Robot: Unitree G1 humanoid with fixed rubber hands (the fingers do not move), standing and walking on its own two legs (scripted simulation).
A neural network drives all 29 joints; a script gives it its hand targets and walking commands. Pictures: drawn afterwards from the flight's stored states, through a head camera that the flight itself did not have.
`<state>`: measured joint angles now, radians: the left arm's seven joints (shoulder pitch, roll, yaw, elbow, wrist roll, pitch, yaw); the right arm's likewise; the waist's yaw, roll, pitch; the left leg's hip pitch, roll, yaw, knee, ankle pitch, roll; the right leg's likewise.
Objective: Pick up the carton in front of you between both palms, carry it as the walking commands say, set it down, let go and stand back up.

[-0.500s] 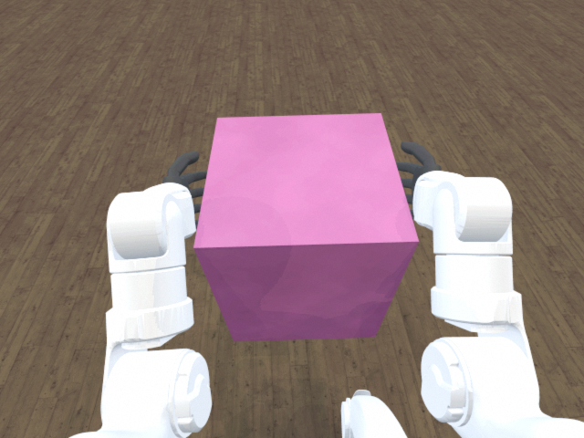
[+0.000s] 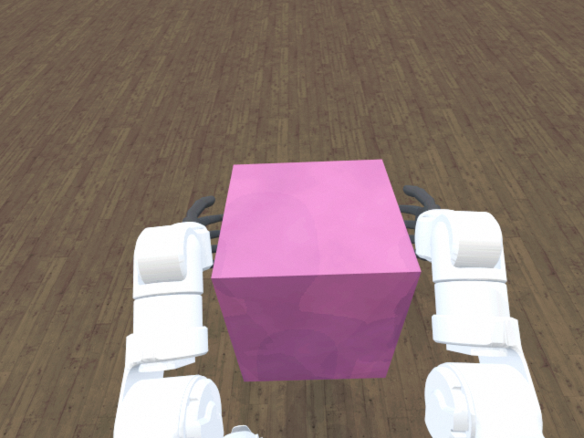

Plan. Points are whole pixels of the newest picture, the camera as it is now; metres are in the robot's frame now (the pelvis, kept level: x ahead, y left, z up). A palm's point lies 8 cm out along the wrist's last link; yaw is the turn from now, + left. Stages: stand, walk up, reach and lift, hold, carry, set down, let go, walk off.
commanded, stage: carry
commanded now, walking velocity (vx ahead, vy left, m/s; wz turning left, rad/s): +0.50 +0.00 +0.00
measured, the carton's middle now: (311, 273) +0.35 -0.01 +0.03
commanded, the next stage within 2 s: none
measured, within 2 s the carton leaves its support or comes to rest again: neither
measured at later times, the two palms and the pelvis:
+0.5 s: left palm (199, 150) +0.59 +0.18 +0.08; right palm (368, 137) +0.58 -0.12 +0.09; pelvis +0.32 +0.03 +0.00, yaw -2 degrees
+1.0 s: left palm (219, 112) +0.73 +0.16 +0.08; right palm (365, 99) +0.73 -0.14 +0.08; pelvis +0.46 +0.00 -0.02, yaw +1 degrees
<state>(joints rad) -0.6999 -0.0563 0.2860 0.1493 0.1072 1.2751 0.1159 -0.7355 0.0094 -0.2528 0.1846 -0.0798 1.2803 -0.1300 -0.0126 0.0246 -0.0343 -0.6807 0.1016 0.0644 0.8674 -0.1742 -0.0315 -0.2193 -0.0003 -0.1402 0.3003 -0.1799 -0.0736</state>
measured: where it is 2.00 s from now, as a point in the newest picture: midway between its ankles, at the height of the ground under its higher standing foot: (307, 383)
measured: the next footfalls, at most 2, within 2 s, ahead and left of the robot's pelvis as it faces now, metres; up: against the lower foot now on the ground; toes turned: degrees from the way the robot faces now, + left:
left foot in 0.20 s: +0.32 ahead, +0.13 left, +0.00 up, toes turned +9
right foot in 0.62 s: +0.55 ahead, -0.09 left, +0.00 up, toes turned -13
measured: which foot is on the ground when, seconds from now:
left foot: up 0.00-0.18, down 0.20-0.62, up 0.64-0.74, down 0.76-1.00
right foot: down 0.00-0.20, up 0.22-0.60, down 0.62-1.00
